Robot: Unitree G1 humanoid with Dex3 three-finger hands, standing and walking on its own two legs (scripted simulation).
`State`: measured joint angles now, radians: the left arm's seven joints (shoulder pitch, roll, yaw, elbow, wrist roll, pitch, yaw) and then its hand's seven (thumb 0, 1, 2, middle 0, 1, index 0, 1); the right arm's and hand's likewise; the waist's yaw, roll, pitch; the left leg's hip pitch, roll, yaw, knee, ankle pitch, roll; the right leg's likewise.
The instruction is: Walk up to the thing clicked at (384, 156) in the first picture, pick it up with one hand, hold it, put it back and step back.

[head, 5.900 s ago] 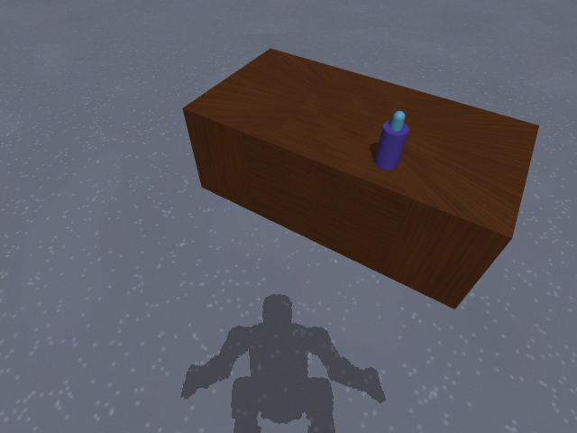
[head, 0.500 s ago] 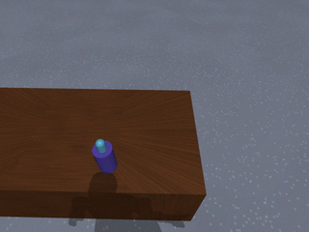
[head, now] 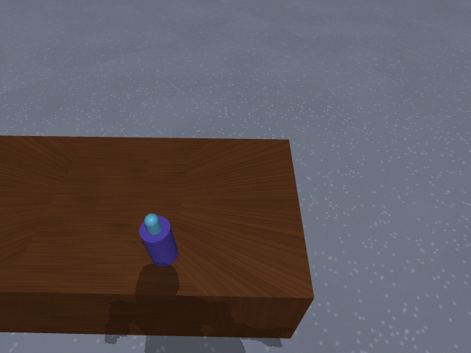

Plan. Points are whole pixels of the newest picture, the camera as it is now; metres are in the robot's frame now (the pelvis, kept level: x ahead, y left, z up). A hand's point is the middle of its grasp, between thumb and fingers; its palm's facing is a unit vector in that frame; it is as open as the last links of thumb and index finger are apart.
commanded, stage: stand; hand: left
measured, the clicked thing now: (158, 237) +0.45 +0.22 -0.23
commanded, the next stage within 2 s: go down in 0.54 s
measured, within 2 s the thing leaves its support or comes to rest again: neither
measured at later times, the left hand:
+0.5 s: hand out of the picture +0.08 +0.25 -0.16, palm faces -0.03 -0.94 -0.34, open 7.3 cm
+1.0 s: hand out of the picture +0.14 +0.25 -0.15, palm faces +0.03 -0.95 -0.32, open 13.4 cm
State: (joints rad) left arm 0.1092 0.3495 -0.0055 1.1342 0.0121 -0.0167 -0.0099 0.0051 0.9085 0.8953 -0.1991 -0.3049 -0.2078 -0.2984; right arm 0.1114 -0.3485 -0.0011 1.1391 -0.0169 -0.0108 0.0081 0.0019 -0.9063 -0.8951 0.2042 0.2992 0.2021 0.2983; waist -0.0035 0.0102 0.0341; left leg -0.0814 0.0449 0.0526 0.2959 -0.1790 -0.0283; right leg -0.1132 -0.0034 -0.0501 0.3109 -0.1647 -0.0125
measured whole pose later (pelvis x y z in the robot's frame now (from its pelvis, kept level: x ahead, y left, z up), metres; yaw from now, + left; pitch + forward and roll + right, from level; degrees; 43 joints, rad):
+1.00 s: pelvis -0.01 +0.01 -0.02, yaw +1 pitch +6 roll +0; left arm 0.06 0.32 0.08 0.78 0.01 0.21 -0.04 0.00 0.21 0.27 -0.06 -0.05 -0.07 -0.05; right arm 0.12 -0.30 -0.11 0.76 0.04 -0.08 -0.03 0.00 -0.12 -0.28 0.06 0.07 0.06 0.07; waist -0.01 0.02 -0.02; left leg -0.38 0.03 0.04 0.56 -0.28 -0.01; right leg -0.40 -0.03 -0.06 0.55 -0.26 0.00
